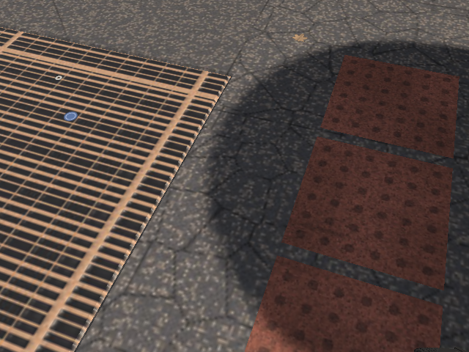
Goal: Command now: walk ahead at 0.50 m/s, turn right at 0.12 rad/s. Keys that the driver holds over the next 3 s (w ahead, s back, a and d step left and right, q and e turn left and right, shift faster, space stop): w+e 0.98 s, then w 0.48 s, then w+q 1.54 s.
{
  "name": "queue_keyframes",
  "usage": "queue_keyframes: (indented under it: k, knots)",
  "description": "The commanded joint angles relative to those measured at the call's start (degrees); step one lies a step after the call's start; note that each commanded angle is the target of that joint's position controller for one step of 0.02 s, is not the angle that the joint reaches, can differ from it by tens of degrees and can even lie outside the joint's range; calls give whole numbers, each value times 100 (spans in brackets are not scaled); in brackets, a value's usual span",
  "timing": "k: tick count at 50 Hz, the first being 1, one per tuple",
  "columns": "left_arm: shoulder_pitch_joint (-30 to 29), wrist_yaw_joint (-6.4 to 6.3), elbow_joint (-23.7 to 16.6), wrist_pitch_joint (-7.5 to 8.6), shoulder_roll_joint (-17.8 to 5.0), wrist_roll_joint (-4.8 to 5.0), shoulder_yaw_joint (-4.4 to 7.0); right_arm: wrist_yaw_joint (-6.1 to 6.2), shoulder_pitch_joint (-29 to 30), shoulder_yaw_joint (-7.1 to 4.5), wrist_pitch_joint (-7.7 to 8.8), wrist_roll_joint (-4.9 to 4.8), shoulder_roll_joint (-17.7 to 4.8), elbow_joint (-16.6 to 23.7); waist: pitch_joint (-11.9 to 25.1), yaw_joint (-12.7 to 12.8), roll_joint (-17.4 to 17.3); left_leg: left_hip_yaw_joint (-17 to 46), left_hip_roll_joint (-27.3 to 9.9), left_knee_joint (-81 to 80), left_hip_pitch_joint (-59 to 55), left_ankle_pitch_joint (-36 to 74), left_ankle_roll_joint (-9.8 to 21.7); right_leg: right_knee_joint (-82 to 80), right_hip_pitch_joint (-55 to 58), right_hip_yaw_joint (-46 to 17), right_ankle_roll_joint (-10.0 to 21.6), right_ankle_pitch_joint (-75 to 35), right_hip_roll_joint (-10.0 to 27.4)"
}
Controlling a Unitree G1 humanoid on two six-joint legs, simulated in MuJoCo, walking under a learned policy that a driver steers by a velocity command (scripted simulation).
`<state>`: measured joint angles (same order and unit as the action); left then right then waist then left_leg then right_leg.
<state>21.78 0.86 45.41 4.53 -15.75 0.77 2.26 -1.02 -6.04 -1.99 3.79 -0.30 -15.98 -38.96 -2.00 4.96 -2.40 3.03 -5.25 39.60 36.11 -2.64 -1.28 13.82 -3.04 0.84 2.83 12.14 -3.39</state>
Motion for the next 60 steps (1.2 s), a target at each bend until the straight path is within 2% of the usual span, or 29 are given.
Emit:
queue_keyframes:
  k: [1,5,7,8,9,10,11,12,13,15,20,24,29,31,33,34,35,36,37,39,40,44,48,53,55,57,58,59,60]
  knots:
    - [110,-57,-216,12,-1061,65,277,-68,694,-59,167,-38,-305,543,-126,-6,620,-137,252,-660,-419,556,-14,-383,-314,-957,890,-1427,1439]
    - [115,-129,-146,-100,-1177,88,349,-126,594,-175,266,-54,-576,561,-34,-289,756,-28,366,-1162,-976,72,205,146,67,-1335,682,-1549,1671]
    - [26,-137,-174,-123,-1018,40,288,-49,-506,-369,283,-14,-920,273,674,-894,668,-131,371,-1367,-2744,17,488,1465,-332,-1045,400,-2293,1226]
    - [-34,-135,-368,-112,-631,-99,142,24,-1495,-479,269,95,-1316,170,1604,-1297,79,885,-683,-1131,-4375,-14,852,3188,-1346,-775,157,-1033,808]
    - [781,-137,-493,-32,-81,26,-11,7,-1750,-548,190,142,-1661,49,2335,-911,-1536,3292,-1904,-1673,-5919,-1239,1654,5019,-3317,-442,-164,2073,80]
    - [579,-139,-377,-9,-675,162,121,-3,-1689,-421,170,69,-1099,77,1994,-1089,-1074,3668,-1788,-2118,-5570,-2218,1607,5749,-3924,-916,-197,2111,347]
    - [60,-134,-488,-20,-952,215,223,18,-1395,-334,163,19,-822,64,1203,-1087,-700,2783,-1621,-2215,-4912,-2177,1391,5896,-4187,-838,-186,1592,566]
    - [-190,-147,-537,-40,-908,157,226,16,-1055,-282,167,38,-684,58,816,-931,-369,2165,-1396,-2343,-4230,-1608,1285,5786,-4024,-720,-216,1143,775]
    - [-326,-142,-571,-73,-846,89,246,6,-801,-243,175,66,-520,26,514,-787,-337,1673,-1191,-2519,-3684,-1119,1242,5555,-3871,-716,-243,841,915]
    - [-203,-106,-563,-200,-643,110,247,11,-546,-246,241,113,-440,-36,324,-535,-483,992,-1008,-2868,-3027,-577,1218,5344,-3399,-706,-292,521,1092]
    - [-635,-75,-810,-325,-417,45,205,71,-561,-364,330,100,-709,-298,8,-489,-116,-57,-1019,-3226,-2878,324,1307,4443,-3696,-701,-428,-397,1167]
    - [-1346,83,-1023,-254,-289,49,130,122,-713,-411,248,61,-919,-433,-166,-757,14,-793,-904,-3225,-3062,530,1147,3148,-3478,-321,-326,-1343,1059]
    - [-2013,231,-1418,-272,-376,53,143,127,-1060,-502,66,-88,-1169,-639,-351,-915,3,-1142,-1161,-2855,-3919,1040,956,2378,-3554,49,-19,-824,900]
    - [-1820,248,-1477,-305,-547,28,236,152,-1010,-552,-11,-142,-1339,-635,-83,-689,-176,-1340,-1159,-2145,-4135,2792,826,2295,-2999,364,207,-235,565]
    - [-483,186,-1173,-352,-974,41,507,182,-891,-540,-90,-194,-1343,-594,693,113,-123,-1649,-882,-205,-3706,3849,576,1882,-1095,620,556,-337,17]
    - [480,70,-937,-416,-1437,69,709,200,-1004,-431,-59,-55,-1081,-510,1222,490,428,-1657,-643,1527,-2313,2247,301,1787,695,-324,867,-478,469]
    - [181,37,-1022,-358,-2087,106,761,137,-1476,-160,84,181,-230,-148,1600,-291,1956,-1119,572,3500,263,-3001,-63,1137,2314,-3681,1914,496,1920]
    - [335,87,-1223,-244,-1606,63,616,62,-932,-216,290,-24,-731,-107,2310,173,1224,199,623,4093,844,-3179,14,321,2576,-4910,2122,1236,2289]
    - [160,111,-1133,-153,-1275,12,514,21,-411,-288,386,-230,-996,57,1464,212,909,208,367,3976,1281,-2588,136,226,2063,-4077,1811,832,2139]
    - [-527,87,-1192,-113,-968,10,414,91,-383,-267,445,-7,-904,-19,700,-279,346,190,-55,2965,682,-1792,168,262,509,-2806,1451,-417,1648]
    - [-753,60,-1290,-108,-831,-59,358,91,-492,-300,389,49,-942,-57,606,-472,439,233,-161,2701,273,-1578,139,151,9,-2476,1396,-933,1483]
    - [-718,-64,-1210,-70,-981,-33,391,98,-386,-240,185,135,-672,-25,400,-588,414,43,-41,1716,-77,-1019,-201,-93,-866,-1860,1437,-1771,1229]
    - [-411,-169,-1033,-123,-1077,23,427,49,509,-124,195,95,-441,180,172,-251,624,8,274,-77,-411,461,-310,-43,-1164,-1522,1081,-1064,867]
    - [2,-179,-736,-148,-964,55,399,-85,909,-154,305,7,-604,286,121,-50,759,110,371,-967,-726,798,-119,329,-638,-1910,920,-547,1177]
    - [17,-182,-661,-176,-960,28,403,-108,802,-204,342,7,-710,288,79,-133,902,81,375,-1086,-820,304,60,578,-321,-2124,851,-776,1343]
    - [-71,-167,-649,-218,-892,13,381,-77,217,-299,377,32,-835,140,254,-461,983,-165,516,-1388,-1602,-28,320,1151,-215,-2078,692,-1648,1186]
    - [-89,-152,-688,-218,-680,-22,297,-48,-432,-384,407,94,-1028,29,815,-768,825,96,185,-1293,-2675,58,589,2129,-442,-1811,514,-1903,876]
    - [339,-165,-765,-190,-386,-99,178,-31,-1243,-485,407,161,-1447,-47,1744,-867,-157,1492,-881,-1081,-4490,48,1175,3893,-1628,-1351,212,-545,324]
    - [881,-165,-766,-125,-253,83,119,-106,-1740,-557,323,76,-1581,-358,2071,-740,-1756,3993,-1692,-2058,-5581,-1762,1894,5461,-3409,-962,-130,2106,-264]
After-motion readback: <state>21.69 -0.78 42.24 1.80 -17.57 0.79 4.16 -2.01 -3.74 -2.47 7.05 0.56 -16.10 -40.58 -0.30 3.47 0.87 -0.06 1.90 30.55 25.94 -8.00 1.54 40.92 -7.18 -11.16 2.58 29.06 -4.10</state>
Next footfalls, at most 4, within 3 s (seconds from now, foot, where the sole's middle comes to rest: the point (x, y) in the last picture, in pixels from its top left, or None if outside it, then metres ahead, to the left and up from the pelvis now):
0.16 left None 0.26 0.15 -0.78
0.68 right None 0.48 -0.17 -0.78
1.16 left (310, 245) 0.82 -0.12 -0.78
1.66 right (423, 233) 0.89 -0.49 -0.78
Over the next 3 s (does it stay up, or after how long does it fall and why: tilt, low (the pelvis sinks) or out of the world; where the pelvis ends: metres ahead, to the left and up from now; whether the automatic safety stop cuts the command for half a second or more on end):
stays up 1.50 -0.50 0.00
